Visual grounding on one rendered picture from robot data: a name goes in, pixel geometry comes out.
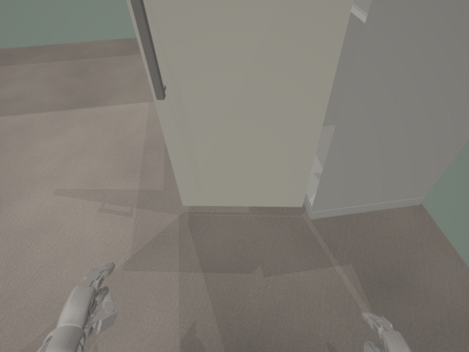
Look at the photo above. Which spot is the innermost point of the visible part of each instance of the robot left forearm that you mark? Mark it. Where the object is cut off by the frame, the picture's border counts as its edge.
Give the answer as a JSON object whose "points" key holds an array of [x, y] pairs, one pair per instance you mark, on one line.
{"points": [[64, 339]]}

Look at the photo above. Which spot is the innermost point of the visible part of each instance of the robot left hand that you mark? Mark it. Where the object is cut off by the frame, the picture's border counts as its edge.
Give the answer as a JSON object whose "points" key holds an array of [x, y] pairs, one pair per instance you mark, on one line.
{"points": [[79, 309]]}

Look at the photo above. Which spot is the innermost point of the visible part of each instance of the fridge door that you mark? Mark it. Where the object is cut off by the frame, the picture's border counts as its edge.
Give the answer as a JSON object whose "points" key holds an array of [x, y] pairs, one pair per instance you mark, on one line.
{"points": [[247, 88]]}

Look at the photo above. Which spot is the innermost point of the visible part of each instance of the robot right hand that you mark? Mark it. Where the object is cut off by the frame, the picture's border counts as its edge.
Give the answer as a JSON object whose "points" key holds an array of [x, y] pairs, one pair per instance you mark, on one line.
{"points": [[393, 341]]}

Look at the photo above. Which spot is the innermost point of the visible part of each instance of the handle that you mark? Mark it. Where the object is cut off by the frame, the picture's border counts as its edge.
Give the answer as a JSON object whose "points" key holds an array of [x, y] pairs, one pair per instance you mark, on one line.
{"points": [[148, 46]]}

